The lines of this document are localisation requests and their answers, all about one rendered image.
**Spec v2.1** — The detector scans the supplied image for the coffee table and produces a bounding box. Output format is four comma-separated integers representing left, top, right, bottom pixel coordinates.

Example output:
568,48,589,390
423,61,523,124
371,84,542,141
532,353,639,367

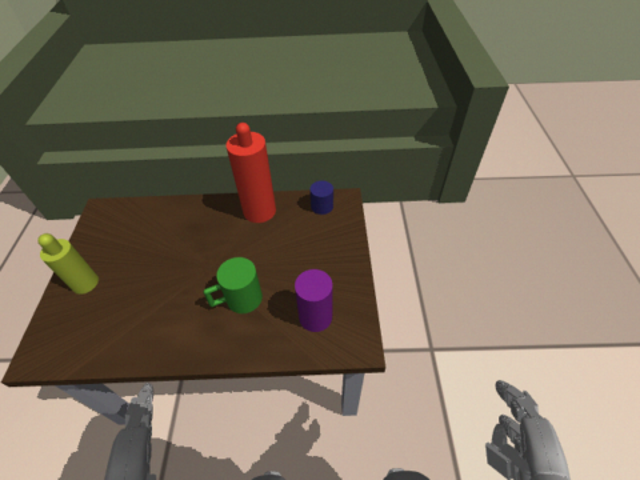
1,188,386,425

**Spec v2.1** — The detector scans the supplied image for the left robot hand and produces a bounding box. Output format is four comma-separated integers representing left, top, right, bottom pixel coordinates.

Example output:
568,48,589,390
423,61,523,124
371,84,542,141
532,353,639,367
105,383,156,480

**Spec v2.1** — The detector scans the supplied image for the right robot hand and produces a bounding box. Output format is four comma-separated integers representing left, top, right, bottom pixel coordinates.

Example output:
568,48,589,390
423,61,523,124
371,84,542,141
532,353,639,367
486,380,570,480

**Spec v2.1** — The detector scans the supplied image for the sofa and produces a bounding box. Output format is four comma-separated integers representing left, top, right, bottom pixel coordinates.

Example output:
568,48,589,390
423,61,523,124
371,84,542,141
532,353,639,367
0,0,509,220

